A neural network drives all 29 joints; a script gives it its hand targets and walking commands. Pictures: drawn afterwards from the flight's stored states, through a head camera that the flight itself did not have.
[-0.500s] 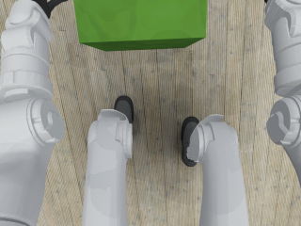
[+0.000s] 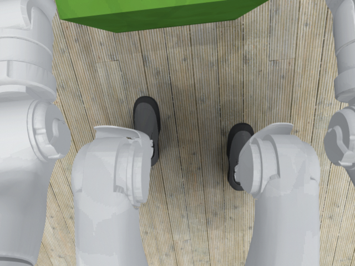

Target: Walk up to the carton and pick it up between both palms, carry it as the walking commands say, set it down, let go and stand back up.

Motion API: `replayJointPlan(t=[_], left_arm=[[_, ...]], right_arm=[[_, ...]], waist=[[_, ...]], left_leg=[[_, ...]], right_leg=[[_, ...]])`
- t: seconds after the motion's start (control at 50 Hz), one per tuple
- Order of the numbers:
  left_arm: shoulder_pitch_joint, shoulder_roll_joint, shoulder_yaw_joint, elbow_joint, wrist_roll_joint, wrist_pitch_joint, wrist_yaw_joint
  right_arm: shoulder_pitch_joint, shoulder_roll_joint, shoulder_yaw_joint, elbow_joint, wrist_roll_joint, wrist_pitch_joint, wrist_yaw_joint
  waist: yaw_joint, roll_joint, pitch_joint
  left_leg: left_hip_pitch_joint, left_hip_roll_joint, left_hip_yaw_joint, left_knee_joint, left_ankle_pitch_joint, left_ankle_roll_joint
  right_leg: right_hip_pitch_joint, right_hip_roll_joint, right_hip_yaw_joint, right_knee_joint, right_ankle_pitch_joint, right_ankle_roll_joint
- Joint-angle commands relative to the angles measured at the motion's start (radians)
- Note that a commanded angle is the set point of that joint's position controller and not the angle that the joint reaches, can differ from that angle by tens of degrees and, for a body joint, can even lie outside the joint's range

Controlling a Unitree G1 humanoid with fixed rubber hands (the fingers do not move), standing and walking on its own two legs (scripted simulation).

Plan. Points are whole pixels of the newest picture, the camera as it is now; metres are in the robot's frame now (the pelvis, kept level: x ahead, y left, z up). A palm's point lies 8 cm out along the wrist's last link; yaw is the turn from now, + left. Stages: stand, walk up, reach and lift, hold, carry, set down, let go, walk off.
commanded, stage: reach and lift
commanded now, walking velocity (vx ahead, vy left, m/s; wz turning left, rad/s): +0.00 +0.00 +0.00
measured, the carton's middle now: out of the picture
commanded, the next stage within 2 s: none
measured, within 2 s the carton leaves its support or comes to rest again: leaves its support in 1.54 s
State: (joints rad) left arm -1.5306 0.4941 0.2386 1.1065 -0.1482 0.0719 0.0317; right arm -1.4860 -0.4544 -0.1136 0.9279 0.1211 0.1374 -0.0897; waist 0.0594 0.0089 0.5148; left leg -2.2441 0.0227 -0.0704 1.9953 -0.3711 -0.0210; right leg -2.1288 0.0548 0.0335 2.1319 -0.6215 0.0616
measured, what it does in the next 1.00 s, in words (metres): stands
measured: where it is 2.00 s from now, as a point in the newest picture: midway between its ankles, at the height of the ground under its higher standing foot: (193, 155)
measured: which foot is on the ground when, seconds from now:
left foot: down 0.00-1.00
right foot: down 0.00-1.00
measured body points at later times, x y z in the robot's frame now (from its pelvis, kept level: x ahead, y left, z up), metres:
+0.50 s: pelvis +0.01 +0.00 +0.00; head +0.40 +0.01 +0.21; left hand +0.57 +0.27 -0.18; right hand +0.59 -0.14 -0.20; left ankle +0.17 +0.14 -0.36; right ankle +0.10 -0.13 -0.36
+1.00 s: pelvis +0.01 +0.01 +0.00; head +0.39 +0.02 +0.21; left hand +0.57 +0.27 -0.19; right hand +0.60 -0.11 -0.18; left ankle +0.17 +0.14 -0.36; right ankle +0.10 -0.13 -0.36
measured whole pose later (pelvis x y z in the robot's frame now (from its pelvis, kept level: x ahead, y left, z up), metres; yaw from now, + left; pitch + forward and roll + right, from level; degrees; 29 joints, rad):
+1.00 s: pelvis +0.01 +0.01 +0.00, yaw -1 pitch +36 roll -2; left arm -1.55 0.52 0.09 1.18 -0.21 0.08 0.06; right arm -1.58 -0.33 -0.07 1.06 0.15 0.12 -0.10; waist 0.06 0.00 0.46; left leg -2.26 0.04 -0.07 2.03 -0.40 -0.03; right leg -2.13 0.06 0.03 2.14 -0.65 0.06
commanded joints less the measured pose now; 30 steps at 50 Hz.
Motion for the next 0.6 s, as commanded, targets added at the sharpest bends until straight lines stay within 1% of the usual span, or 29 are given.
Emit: replayJointPlan(t=[0.0, 0.02, 0.04, 0.06, 0.08, 0.1, 0.12, 0.14, 0.16, 0.18, 0.2, 0.22, 0.24, 0.26, 0.3, 0.32, 0.34, 0.36, 0.38, 0.4, 0.42, 0.44, 0.46, 0.48, 0.5, 0.52, 0.54, 0.56, 0.58], left_arm=[[-0.351, 0.361, 0.059, 0.005, -0.029, -0.030, -0.018], [-0.355, 0.354, 0.042, 0.004, -0.025, -0.036, -0.014], [-0.399, 0.369, 0.019, -0.080, -0.005, -0.043, -0.009], [-0.394, 0.316, -0.006, -0.086, -0.015, -0.043, -0.008], [-0.367, 0.287, -0.031, -0.074, 0.005, -0.042, -0.004], [-0.373, 0.270, -0.038, -0.128, -0.001, -0.043, -0.007], [-0.360, 0.271, -0.042, -0.107, 0.020, -0.038, 0.001], [-0.335, 0.204, -0.071, -0.076, -0.002, -0.031, -0.005], [-0.328, 0.193, -0.080, -0.083, -0.021, -0.030, -0.011], [-0.293, 0.177, -0.079, -0.109, -0.005, -0.040, -0.006], [-0.323, 0.143, -0.101, -0.120, -0.024, -0.043, -0.009], [-0.309, 0.160, -0.082, -0.143, -0.002, -0.048, -0.009], [-0.286, 0.122, -0.100, -0.098, -0.040, -0.045, -0.010], [-0.311, 0.097, -0.096, -0.107, -0.054, -0.044, -0.007], [-0.315, 0.097, -0.093, -0.060, -0.079, -0.038, -0.008], [-0.327, 0.105, -0.111, -0.078, -0.094, -0.040, -0.006], [-0.321, 0.104, -0.090, -0.097, -0.099, -0.045, 0.001], [-0.326, 0.091, -0.100, -0.090, -0.117, -0.045, 0.000], [-0.349, 0.096, -0.083, -0.104, -0.142, -0.052, -0.001], [-0.357, 0.135, -0.066, -0.066, -0.148, -0.048, -0.001], [-0.319, 0.139, -0.071, -0.017, -0.143, -0.043, -0.004], [-0.321, 0.140, -0.054, -0.035, -0.151, -0.048, 0.000], [-0.322, 0.129, -0.070, -0.024, -0.156, -0.053, 0.001], [-0.310, 0.149, -0.049, 0.002, -0.151, -0.051, -0.002], [-0.293, 0.157, -0.033, 0.041, -0.132, -0.051, 0.002], [-0.295, 0.147, -0.042, 0.077, -0.145, -0.047, -0.004], [-0.291, 0.129, -0.058, 0.077, -0.147, -0.045, -0.005], [-0.312, 0.105, -0.078, 0.064, -0.133, -0.046, -0.004], [-0.281, 0.107, -0.073, 0.074, -0.119, -0.047, -0.009]], right_arm=[[-0.468, -0.033, 0.148, -0.006, 0.132, 0.015, 0.016], [-0.433, -0.049, 0.122, 0.036, 0.131, 0.017, 0.014], [-0.410, -0.059, 0.082, 0.057, 0.129, 0.019, 0.013], [-0.365, -0.089, 0.051, 0.101, 0.106, 0.014, 0.008], [-0.326, -0.074, 0.037, 0.185, 0.113, 0.020, 0.015], [-0.291, -0.096, -0.004, 0.194, 0.097, 0.018, 0.012], [-0.265, -0.109, -0.026, 0.228, 0.076, 0.015, 0.008], [-0.205, -0.108, -0.049, 0.296, 0.058, 0.016, 0.011], [-0.177, -0.103, -0.058, 0.303, 0.047, 0.015, 0.017], [-0.178, -0.091, -0.078, 0.248, 0.026, 0.000, 0.013], [-0.192, -0.093, -0.100, 0.236, 0.021, -0.011, 0.008], [-0.192, -0.092, -0.097, 0.202, 0.029, -0.028, 0.010], [-0.218, -0.078, -0.091, 0.169, 0.034, -0.036, 0.012], [-0.282, -0.092, -0.078, 0.101, 0.043, -0.055, 0.004], [-0.385, -0.084, -0.016, -0.013, 0.060, -0.068, -0.001], [-0.392, -0.045, 0.014, -0.035, 0.073, -0.068, -0.004], [-0.407, -0.046, 0.032, -0.082, 0.089, -0.075, -0.010], [-0.464, -0.026, 0.091, -0.132, 0.115, -0.075, -0.009], [-0.485, -0.010, 0.130, -0.177, 0.127, -0.079, -0.015], [-0.488, -0.017, 0.138, -0.172, 0.131, -0.072, -0.020], [-0.484, 0.021, 0.169, -0.148, 0.144, -0.063, -0.018], [-0.513, 0.015, 0.174, -0.190, 0.129, -0.066, -0.025], [-0.461, 0.042, 0.180, -0.125, 0.136, -0.054, -0.029], [-0.460, 0.061, 0.193, -0.123, 0.139, -0.046, -0.026], [-0.448, 0.060, 0.184, -0.098, 0.129, -0.039, -0.030], [-0.437, 0.050, 0.159, -0.071, 0.107, -0.035, -0.033], [-0.422, 0.079, 0.165, -0.056, 0.121, -0.033, -0.029], [-0.432, 0.089, 0.168, -0.050, 0.118, -0.037, -0.024], [-0.367, 0.112, 0.138, 0.010, 0.112, -0.027, -0.020]], waist=[[0.155, -0.219, -1.246], [0.135, -0.150, -1.241], [0.123, -0.063, -1.249], [0.072, -0.012, -1.262], [0.070, 0.042, -1.246], [0.037, 0.091, -1.270], [0.008, 0.125, -1.274], [-0.036, 0.143, -1.240], [-0.060, 0.127, -1.257], [-0.056, 0.145, -1.261], [-0.089, 0.154, -1.298], [-0.073, 0.181, -1.273], [-0.075, 0.171, -1.284], [-0.058, 0.169, -1.358], [-0.015, 0.097, -1.380], [-0.012, 0.056, -1.407], [0.010, 0.018, -1.457], [0.043, -0.023, -1.452], [0.052, -0.088, -1.504], [0.054, -0.138, -1.483], [0.096, -0.154, -1.436], [0.080, -0.222, -1.510], [0.089, -0.200, -1.483], [0.085, -0.251, -1.477], [0.106, -0.229, -1.432], [0.067, -0.241, -1.426], [0.064, -0.229, -1.402], [0.059, -0.193, -1.406], [0.063, -0.140, -1.344]], left_leg=[[0.539, 0.054, 0.151, 0.057, 0.044, 0.025], [0.580, 0.052, 0.146, 0.057, 0.038, 0.016], [0.661, 0.046, 0.153, 0.050, 0.063, 0.007], [0.701, 0.040, 0.142, 0.034, 0.101, -0.001], [0.745, 0.050, 0.135, 0.029, 0.066, -0.012], [0.819, 0.045, 0.124, 0.046, 0.122, -0.024], [0.860, 0.042, 0.112, 0.029, 0.122, -0.023], [0.869, 0.039, 0.101, 0.030, 0.124, -0.037], [0.904, 0.036, 0.092, 0.046, 0.134, -0.044], [0.921, 0.030, 0.093, 0.035, 0.185, -0.037], [0.974, 0.030, 0.074, 0.041, 0.245, -0.043], [0.941, 0.029, 0.081, 0.047, 0.238, -0.041], [0.942, 0.029, 0.072, 0.044, 0.266, -0.031], [0.981, 0.025, 0.072, 0.057, 0.318, -0.036], [0.958, 0.026, 0.080, 0.071, 0.341, -0.017], [0.946, 0.020, 0.078, 0.048, 0.334, -0.007], [0.911, 0.016, 0.086, 0.053, 0.361, -0.002], [0.868, 0.019, 0.099, 0.058, 0.369, 0.000], [0.831, 0.017, 0.120, 0.067, 0.361, 0.001], [0.798, 0.024, 0.121, 0.071, 0.333, 0.013], [0.684, 0.022, 0.138, 0.066, 0.271, 0.014], [0.692, 0.021, 0.129, 0.068, 0.287, 0.018], [0.669, 0.020, 0.139, 0.067, 0.313, 0.016], [0.636, 0.027, 0.134, 0.059, 0.249, 0.026], [0.578, 0.021, 0.148, 0.063, 0.233, 0.025], [0.552, 0.024, 0.146, 0.073, 0.221, 0.017], [0.604, 0.023, 0.129, 0.051, 0.207, 0.024], [0.606, 0.024, 0.133, 0.049, 0.233, 0.013], [0.620, 0.020, 0.125, 0.033, 0.199, 0.020]], right_leg=[[0.469, -0.049, -0.010, -0.169, 0.122, 0.020], [0.439, -0.048, -0.017, -0.166, 0.116, 0.011], [0.426, -0.040, -0.033, -0.156, 0.128, 0.002], [0.363, -0.029, -0.058, -0.151, 0.153, -0.003], [0.302, -0.035, -0.070, -0.156, 0.121, -0.012], [0.278, -0.034, -0.076, -0.148, 0.154, -0.020], [0.231, -0.024, -0.105, -0.151, 0.141, -0.016], [0.189, -0.028, -0.110, -0.164, 0.135, -0.025], [0.186, -0.031, -0.112, -0.164, 0.143, -0.026], [0.165, -0.017, -0.123, -0.163, 0.155, -0.025], [0.144, -0.012, -0.131, -0.150, 0.194, -0.030], [0.124, -0.011, -0.122, -0.167, 0.198, -0.029], [0.113, -0.012, -0.119, -0.174, 0.192, -0.027], [0.171, -0.016, -0.118, -0.161, 0.246, -0.032], [0.182, -0.020, -0.107, -0.169, 0.222, -0.021], [0.246, -0.018, -0.112, -0.169, 0.241, -0.012], [0.307, -0.012, -0.103, -0.159, 0.291, -0.007], [0.344, -0.017, -0.086, -0.168, 0.311, -0.008], [0.435, -0.023, -0.069, -0.179, 0.334, -0.003], [0.443, -0.025, -0.068, -0.173, 0.327, 0.009], [0.489, -0.031, -0.051, -0.174, 0.317, 0.011], [0.545, -0.030, -0.049, -0.167, 0.355, 0.012], [0.556, -0.027, -0.037, -0.172, 0.395, 0.012], [0.584, -0.028, -0.037, -0.177, 0.349, 0.017], [0.549, -0.023, -0.025, -0.177, 0.354, 0.019], [0.572, -0.031, -0.018, -0.191, 0.358, 0.022], [0.551, -0.026, -0.039, -0.181, 0.321, 0.023], [0.550, -0.017, -0.045, -0.183, 0.343, 0.020], [0.466, -0.007, -0.046, -0.193, 0.281, 0.015]])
